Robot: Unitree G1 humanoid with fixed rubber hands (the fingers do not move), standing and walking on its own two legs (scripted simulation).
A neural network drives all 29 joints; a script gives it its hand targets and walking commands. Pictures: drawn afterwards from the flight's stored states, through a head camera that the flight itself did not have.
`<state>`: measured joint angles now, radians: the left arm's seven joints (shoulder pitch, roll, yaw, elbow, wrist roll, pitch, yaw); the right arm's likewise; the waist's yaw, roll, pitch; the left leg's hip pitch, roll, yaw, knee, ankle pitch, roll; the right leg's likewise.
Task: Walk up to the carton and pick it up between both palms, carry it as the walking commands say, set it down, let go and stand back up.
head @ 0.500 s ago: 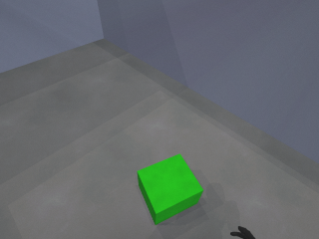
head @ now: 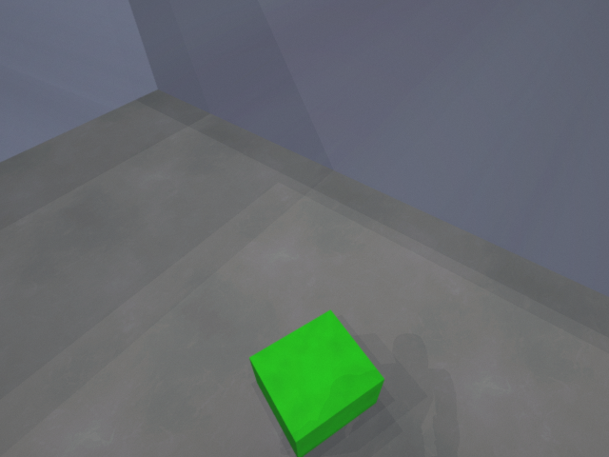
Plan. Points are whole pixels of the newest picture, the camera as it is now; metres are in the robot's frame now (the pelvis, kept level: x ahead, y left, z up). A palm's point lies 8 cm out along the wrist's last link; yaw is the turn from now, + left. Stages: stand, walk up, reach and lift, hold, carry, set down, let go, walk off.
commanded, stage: walk up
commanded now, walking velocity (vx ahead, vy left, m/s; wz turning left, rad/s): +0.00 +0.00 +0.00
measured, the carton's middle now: (315, 381) +0.49 -0.03 -0.67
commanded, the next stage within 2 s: none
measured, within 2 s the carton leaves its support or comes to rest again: neither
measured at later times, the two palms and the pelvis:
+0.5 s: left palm out of the picture +0.07 +0.16 -0.14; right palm out of the picture +0.03 -0.44 -0.12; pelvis +0.04 -0.12 -0.01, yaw +12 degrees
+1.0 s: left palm out of the picture +0.04 +0.02 -0.14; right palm (558, 375) +0.27 -0.41 -0.12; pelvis +0.11 -0.21 +0.00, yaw +22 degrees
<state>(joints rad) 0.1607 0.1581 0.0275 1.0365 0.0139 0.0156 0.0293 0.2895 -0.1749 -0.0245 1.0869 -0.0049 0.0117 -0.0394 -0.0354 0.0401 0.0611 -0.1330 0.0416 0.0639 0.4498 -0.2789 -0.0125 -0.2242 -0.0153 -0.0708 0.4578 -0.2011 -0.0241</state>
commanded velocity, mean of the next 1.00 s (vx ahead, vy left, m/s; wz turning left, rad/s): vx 0.04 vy -0.20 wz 0.33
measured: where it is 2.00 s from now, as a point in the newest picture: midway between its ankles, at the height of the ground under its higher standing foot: outside the picture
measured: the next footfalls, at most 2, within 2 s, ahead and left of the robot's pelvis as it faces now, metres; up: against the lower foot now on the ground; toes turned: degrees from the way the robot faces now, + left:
right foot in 0.48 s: +0.11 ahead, -0.26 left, +0.00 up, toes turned +9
left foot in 0.76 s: +0.09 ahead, -0.10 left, +0.00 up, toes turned +27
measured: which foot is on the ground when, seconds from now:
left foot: down 0.00-0.48, up 0.50-0.74, down 0.76-1.00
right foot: down 0.00-0.16, up 0.18-0.46, down 0.48-0.78, up 0.80-1.00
